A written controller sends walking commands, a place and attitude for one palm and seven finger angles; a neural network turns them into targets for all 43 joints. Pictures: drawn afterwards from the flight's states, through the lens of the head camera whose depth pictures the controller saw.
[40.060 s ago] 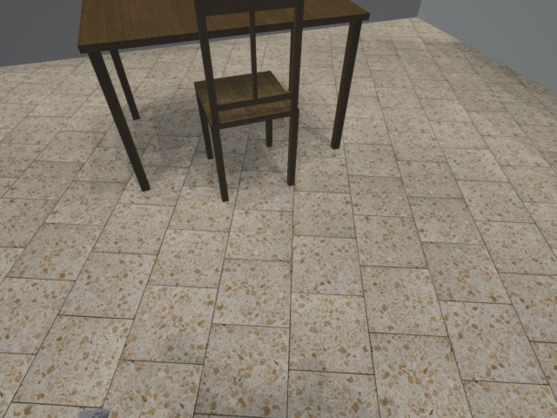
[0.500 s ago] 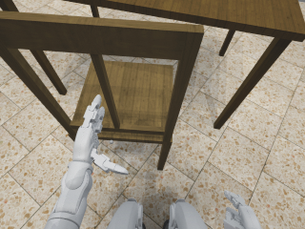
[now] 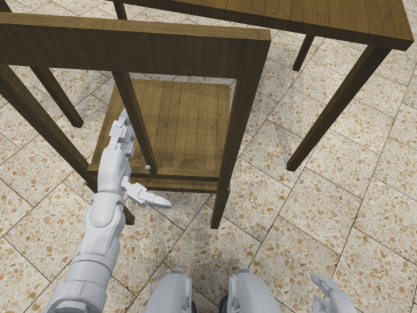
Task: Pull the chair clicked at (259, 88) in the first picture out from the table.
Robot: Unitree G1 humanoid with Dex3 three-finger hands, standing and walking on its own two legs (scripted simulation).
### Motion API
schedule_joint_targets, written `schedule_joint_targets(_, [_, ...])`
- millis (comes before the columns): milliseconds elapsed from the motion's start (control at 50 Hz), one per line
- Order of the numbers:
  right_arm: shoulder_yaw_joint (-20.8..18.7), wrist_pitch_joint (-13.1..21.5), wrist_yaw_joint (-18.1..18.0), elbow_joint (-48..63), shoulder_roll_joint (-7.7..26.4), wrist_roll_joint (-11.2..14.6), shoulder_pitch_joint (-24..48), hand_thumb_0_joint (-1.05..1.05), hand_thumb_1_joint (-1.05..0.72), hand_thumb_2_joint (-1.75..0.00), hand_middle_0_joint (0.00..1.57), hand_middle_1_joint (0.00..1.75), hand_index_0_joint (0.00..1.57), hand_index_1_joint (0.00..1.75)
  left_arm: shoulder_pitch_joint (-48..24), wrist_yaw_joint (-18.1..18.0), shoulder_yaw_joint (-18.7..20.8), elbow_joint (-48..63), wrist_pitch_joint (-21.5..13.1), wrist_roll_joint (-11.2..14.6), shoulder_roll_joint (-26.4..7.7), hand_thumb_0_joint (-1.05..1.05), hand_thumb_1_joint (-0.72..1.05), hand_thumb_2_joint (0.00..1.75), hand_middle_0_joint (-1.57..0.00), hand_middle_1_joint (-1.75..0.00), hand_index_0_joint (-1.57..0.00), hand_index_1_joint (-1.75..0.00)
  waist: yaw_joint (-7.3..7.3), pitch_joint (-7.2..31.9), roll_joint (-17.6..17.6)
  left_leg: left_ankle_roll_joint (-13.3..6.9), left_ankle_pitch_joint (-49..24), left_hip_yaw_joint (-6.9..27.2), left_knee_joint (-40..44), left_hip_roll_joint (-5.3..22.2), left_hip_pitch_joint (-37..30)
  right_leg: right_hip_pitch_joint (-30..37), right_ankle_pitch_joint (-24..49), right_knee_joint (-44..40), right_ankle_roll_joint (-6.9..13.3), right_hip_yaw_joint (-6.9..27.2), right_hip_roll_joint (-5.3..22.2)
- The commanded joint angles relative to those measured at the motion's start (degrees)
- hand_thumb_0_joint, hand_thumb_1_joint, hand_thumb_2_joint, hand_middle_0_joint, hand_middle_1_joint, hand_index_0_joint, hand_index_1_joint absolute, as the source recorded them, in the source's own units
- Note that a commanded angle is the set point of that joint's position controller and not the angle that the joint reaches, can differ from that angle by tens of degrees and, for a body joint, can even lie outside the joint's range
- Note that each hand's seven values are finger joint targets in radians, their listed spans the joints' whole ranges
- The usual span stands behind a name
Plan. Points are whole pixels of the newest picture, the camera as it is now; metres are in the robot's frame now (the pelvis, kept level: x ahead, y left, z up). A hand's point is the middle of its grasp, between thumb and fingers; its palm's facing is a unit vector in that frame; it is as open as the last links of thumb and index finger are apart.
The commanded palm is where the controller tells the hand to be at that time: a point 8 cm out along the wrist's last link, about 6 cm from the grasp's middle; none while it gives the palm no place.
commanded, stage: push the fingers through the gap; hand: left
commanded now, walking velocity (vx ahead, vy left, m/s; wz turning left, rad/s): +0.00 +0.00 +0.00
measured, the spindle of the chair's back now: (141, 133) +0.43 +0.14 +0.05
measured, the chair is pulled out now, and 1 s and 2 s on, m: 0.18 0.18 0.19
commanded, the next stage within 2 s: hook a spindle and tug to test in 0.64 s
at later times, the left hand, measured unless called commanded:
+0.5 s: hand (153, 158) +0.40 +0.12 +0.02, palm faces -0.02 -1.00 -0.03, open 16.9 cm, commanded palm +0.38 +0.17 +0.02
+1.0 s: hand (151, 158) +0.40 +0.12 +0.02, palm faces -0.02 -1.00 -0.03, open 16.2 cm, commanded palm +0.37 +0.17 +0.02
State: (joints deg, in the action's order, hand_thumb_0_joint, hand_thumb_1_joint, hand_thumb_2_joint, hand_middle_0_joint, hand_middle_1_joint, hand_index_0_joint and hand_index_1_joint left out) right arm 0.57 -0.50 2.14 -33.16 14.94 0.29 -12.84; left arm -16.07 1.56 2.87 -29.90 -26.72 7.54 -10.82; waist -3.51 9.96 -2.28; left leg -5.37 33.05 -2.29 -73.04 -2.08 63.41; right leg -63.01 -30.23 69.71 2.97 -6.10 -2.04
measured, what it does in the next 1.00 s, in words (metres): stands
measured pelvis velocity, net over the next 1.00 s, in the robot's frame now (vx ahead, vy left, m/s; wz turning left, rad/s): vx -0.01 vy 0.00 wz -0.01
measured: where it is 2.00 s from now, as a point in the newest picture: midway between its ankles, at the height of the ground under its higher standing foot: outside the picture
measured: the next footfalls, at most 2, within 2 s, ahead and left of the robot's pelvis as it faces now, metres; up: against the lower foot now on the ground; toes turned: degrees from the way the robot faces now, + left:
none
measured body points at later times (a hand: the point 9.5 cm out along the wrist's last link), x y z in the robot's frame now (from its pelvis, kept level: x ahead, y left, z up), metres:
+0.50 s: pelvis -0.01 +0.00 +0.00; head +0.11 +0.01 +0.43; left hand +0.39 +0.17 +0.02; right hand +0.09 -0.25 -0.12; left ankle +0.01 +0.06 -0.62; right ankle +0.03 -0.09 -0.62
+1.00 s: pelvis -0.01 +0.00 +0.00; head +0.11 +0.02 +0.43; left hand +0.39 +0.17 +0.02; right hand +0.11 -0.25 -0.12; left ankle +0.01 +0.06 -0.62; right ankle +0.03 -0.09 -0.62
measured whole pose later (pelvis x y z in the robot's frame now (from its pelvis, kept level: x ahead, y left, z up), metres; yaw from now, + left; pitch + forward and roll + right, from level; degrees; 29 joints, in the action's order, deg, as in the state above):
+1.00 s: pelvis -0.01 +0.00 +0.00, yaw +0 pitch +24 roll -3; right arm 0.5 -2.0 3.2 -33.6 14.8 -0.1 -13.7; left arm -24.1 0.6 5.4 -40.1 -29.4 5.9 -10.5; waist -4.5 10.0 -2.2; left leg -5.7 32.5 -2.8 -73.3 -2.0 64.7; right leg -64.4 -29.6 70.1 2.8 -5.7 -2.0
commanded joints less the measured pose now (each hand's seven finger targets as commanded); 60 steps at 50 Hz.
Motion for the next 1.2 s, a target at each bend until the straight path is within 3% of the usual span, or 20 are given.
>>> schedule_joint_targets(0, [-3.4, 1.3, -0.5, 5.5, 8.6, 0.3, -3.2, 0.0, -0.9, -0.9, 0.2, 0.3, 0.2, 0.3, -14.9, -0.2, 3.1, 7.2, -3.6, -0.4, -5.5, 0.0, -0.5, 0.3, -0.06, -0.08, -0.06, -0.08, -1.86, 21.8, 2.1, 4.4, -21.1, 7.8, 9.9, 2.7, -15.0, 12.6, 16.7, -7.6, -1.1, 5.2, 1.1])
schedule_joint_targets(20, [-3.2, 1.2, -0.5, 5.4, 8.6, 0.1, -3.3, 0.0, -0.9, -0.9, 0.2, 0.3, 0.2, 0.3, -17.7, -0.4, 2.3, 7.1, -3.8, -0.7, -5.2, 0.0, -0.5, 0.3, -0.06, -0.08, -0.06, -0.08, -2.45, 21.6, 1.4, 4.2, -20.3, 7.6, 9.8, 2.5, -14.6, 12.4, 16.2, -7.7, -1.1, 5.3, 1.2])
schedule_joint_targets(100, [-3.4, 1.3, -0.2, 5.2, 8.5, 0.0, -3.7, 0.0, -0.9, -0.9, 0.2, 0.3, 0.2, 0.3, -20.7, -1.2, 2.7, 8.7, -5.5, -0.8, -5.2, 0.0, -0.5, 0.3, -0.06, -0.08, -0.06, -0.08, -1.82, 24.9, -1.9, 5.0, -22.7, 8.5, 10.0, 2.8, -18.4, 11.5, 16.9, -7.1, -0.9, 5.3, 1.2])
schedule_joint_targets(220, [-3.3, 0.7, -0.1, 4.2, 8.7, -0.2, -4.6, 0.0, -0.9, -0.9, 0.2, 0.3, 0.2, 0.3, -25.2, -1.9, 4.3, 1.8, -5.8, -1.6, -6.5, 0.0, -0.5, 0.3, -0.06, -0.08, -0.06, -0.08, -3.32, 22.8, 1.3, 4.1, -18.6, 7.9, 9.6, 2.4, -14.3, 11.7, 14.8, -7.7, -1.2, 5.7, 1.0])
schedule_joint_targets(240, [-3.3, 0.7, -0.1, 4.3, 8.9, -0.3, -4.8, 0.0, -0.9, -0.9, 0.2, 0.3, 0.2, 0.3, -24.1, -1.9, 5.9, 1.5, -6.1, -1.8, -7.8, 0.0, -0.5, 0.3, -0.06, -0.08, -0.06, -0.08, -2.16, 23.8, 0.9, 4.3, -19.0, 7.9, 10.0, 2.4, -14.3, 12.6, 15.0, -7.4, -1.0, 5.7, 1.1])
schedule_joint_targets(320, [-3.4, 0.4, 0.4, 4.9, 8.8, -0.2, -5.1, 0.0, -0.9, -0.9, 0.2, 0.3, 0.2, 0.3, -22.5, -1.1, 4.2, 1.8, -6.0, -1.2, -5.8, 0.0, -0.5, 0.3, -0.06, -0.08, -0.06, -0.08, -1.88, 25.5, -1.1, 4.7, -22.1, 8.2, 10.4, 2.5, -17.2, 12.5, 16.8, -7.4, -0.7, 5.3, 0.9])
schedule_joint_targets(400, [-3.6, 0.0, 0.6, 4.9, 8.5, 0.0, -5.3, 0.0, -0.9, -0.9, 0.2, 0.3, 0.2, 0.3, -22.3, -1.1, 3.4, 2.0, -6.0, -1.0, -4.7, 0.0, -0.5, 0.3, -0.06, -0.08, -0.06, -0.08, -2.55, 23.9, 1.5, 4.3, -20.6, 7.7, 10.3, 2.6, -15.7, 13.0, 16.6, -8.1, -1.1, 5.5, 0.9])
schedule_joint_targets(420, [-3.5, 0.0, 0.5, 4.8, 8.7, 0.0, -5.3, 0.0, -0.9, -0.9, 0.2, 0.3, 0.2, 0.3, -22.7, -1.3, 4.8, 1.5, -6.2, -1.1, -6.4, 0.0, -0.5, 0.3, -0.06, -0.08, -0.06, -0.08, -2.49, 23.2, 2.5, 4.2, -20.1, 7.8, 10.4, 2.5, -14.5, 13.4, 16.4, -7.9, -1.0, 5.6, 0.9])
schedule_joint_targets(440, [-3.5, 0.1, 0.4, 4.7, 8.6, -0.1, -5.1, 0.0, -0.9, -0.9, 0.2, 0.3, 0.2, 0.3, -24.1, -1.5, 4.3, 2.5, -6.6, -1.4, -6.1, 0.0, -0.5, 0.3, -0.06, -0.08, -0.06, -0.08, -2.63, 23.5, 0.8, 4.1, -19.9, 7.5, 10.1, 2.4, -14.8, 12.9, 16.5, -7.9, -1.1, 5.9, 1.0])
schedule_joint_targets(500, [-3.3, 0.2, 0.3, 4.5, 8.6, -0.3, -5.1, 0.0, -0.9, -0.9, 0.2, 0.3, 0.2, 0.3, -24.6, -1.9, 6.1, 1.9, -7.3, -1.4, -7.9, 0.0, -0.5, 0.3, -0.06, -0.08, -0.06, -0.08, -2.43, 23.1, 2.0, 3.8, -17.6, 7.0, 10.0, 2.1, -13.1, 14.0, 15.1, -8.4, -1.1, 6.4, 1.0])
schedule_joint_targets(560, [-3.4, 0.5, 0.4, 4.6, 8.4, -0.3, -5.0, 0.0, -0.9, -0.9, 0.2, 0.3, 0.2, 0.3, -25.0, -1.5, 4.6, 3.5, -8.0, -1.5, -6.5, 0.0, -0.5, 0.3, -0.06, -0.08, -0.06, -0.08, -2.21, 25.0, -1.5, 4.3, -19.6, 7.4, 10.0, 2.3, -15.9, 13.1, 16.1, -7.8, -1.0, 6.1, 1.1])
schedule_joint_targets(720, [-3.5, 0.4, 0.2, 4.6, 9.0, 0.0, -5.0, 0.0, -0.9, -0.9, 0.2, 0.3, 0.2, 0.3, -26.3, -0.3, 3.6, 1.0, -7.0, -0.9, -5.6, 0.0, -0.5, 0.3, -0.06, -0.08, -0.06, -0.08, -3.1, 23.3, -0.3, 4.3, -18.5, 8.3, 10.1, 2.5, -16.1, 10.6, 14.2, -7.9, -1.0, 5.6, 1.0])
schedule_joint_targets(740, [-3.5, 0.5, 0.3, 4.6, 8.8, 0.0, -5.0, 0.0, -0.9, -0.9, 0.2, 0.3, 0.2, 0.3, -26.0, -0.3, 4.1, 2.0, -7.1, -0.8, -5.9, 0.0, -0.5, 0.3, -0.08, -0.13, -0.08, -0.13, -2.31, 24.5, -1.6, 4.5, -19.6, 8.2, 10.2, 2.4, -17.0, 11.1, 14.9, -7.6, -0.8, 5.6, 1.0])
schedule_joint_targets(780, [-3.6, 0.4, 0.3, 4.6, 8.9, -0.1, -5.1, 0.0, -0.9, -0.9, 0.2, 0.3, 0.2, 0.3, -25.7, -0.4, 3.8, 1.4, -7.0, -0.8, -5.5, 0.0, -0.5, 0.3, -0.11, -0.24, -0.11, -0.24, -2.64, 24.0, 0.3, 4.5, -19.7, 8.5, 10.2, 2.5, -16.8, 11.1, 15.0, -7.6, -0.9, 5.4, 1.0])
schedule_joint_targets(880, [-3.6, 0.3, 0.5, 4.6, 8.8, -0.1, -5.0, 0.0, -0.9, -0.9, 0.2, 0.3, 0.2, 0.3, -24.9, -0.7, 2.8, 1.1, -6.8, -1.5, -4.5, 0.0, -0.5, 0.3, -0.2, -0.52, -0.2, -0.52, -2.63, 23.9, -0.7, 4.6, -20.3, 8.6, 10.0, 2.5, -17.0, 10.2, 15.2, -7.3, -0.9, 5.3, 0.9])
schedule_joint_targets(900, [-3.6, 0.2, 0.4, 4.6, 8.8, -0.1, -5.1, 0.0, -0.9, -0.9, 0.2, 0.3, 0.2, 0.3, -25.0, -0.9, 4.0, 0.5, -6.6, -1.3, -5.5, 0.0, -0.5, 0.3, -0.22, -0.57, -0.22, -0.57, -2.73, 23.3, 1.1, 4.5, -20.0, 8.6, 9.9, 2.6, -16.1, 10.5, 15.1, -7.4, -1.0, 5.3, 0.9])
schedule_joint_targets(960, [-3.6, 0.2, 0.3, 4.9, 8.8, -0.2, -5.1, 0.0, -0.9, -0.9, 0.2, 0.3, 0.2, 0.3, -25.1, -1.1, 5.1, 2.8, -7.0, -1.4, -6.9, 0.0, -0.5, 0.3, -0.27, -0.74, -0.27, -0.74, -2.01, 25.8, -0.4, 4.8, -21.7, 8.3, 9.7, 2.4, -17.1, 12.0, 16.9, -6.9, -0.9, 5.6, 1.0])
schedule_joint_targets(1020, [-3.6, 0.2, 0.6, 5.3, 8.7, -0.1, -5.0, 0.0, -0.9, -0.9, 0.2, 0.3, 0.2, 0.3, -21.9, -0.8, 3.9, 2.8, -6.5, -1.1, -5.3, 0.0, -0.5, 0.3, -0.32, -0.9, -0.32, -0.9, -2.03, 25.4, -0.1, 4.8, -23.3, 8.2, 9.7, 2.5, -17.5, 12.1, 17.9, -7.0, -0.8, 5.3, 0.8])
schedule_joint_targets(1080, [-3.4, -0.2, 0.5, 4.9, 8.6, 0.0, -4.9, 0.0, -0.9, -0.9, 0.2, 0.3, 0.2, 0.3, -25.1, -0.8, 3.2, 1.4, -6.2, -1.5, -5.1, 0.0, -0.33, 0.37, -0.38, -1.07, -0.38, -1.07, -2.85, 22.2, 0.3, 4.4, -19.2, 8.2, 9.9, 2.4, -15.0, 10.8, 14.9, -7.5, -0.9, 5.4, 0.9])
schedule_joint_targets(1180, [-3.7, 0.3, 0.3, 4.7, 8.8, -0.2, -5.1, 0.0, -0.9, -0.9, 0.2, 0.3, 0.2, 0.3, -25.5, -1.3, 3.7, 2.7, -6.6, -1.2, -5.1, 0.0, -0.05, 0.49, -0.46, -1.34, -0.46, -1.34, -2.52, 24.9, -0.6, 4.9, -20.4, 8.9, 9.9, 2.6, -17.8, 10.1, 14.8, -7.2, -0.8, 5.2, 0.8])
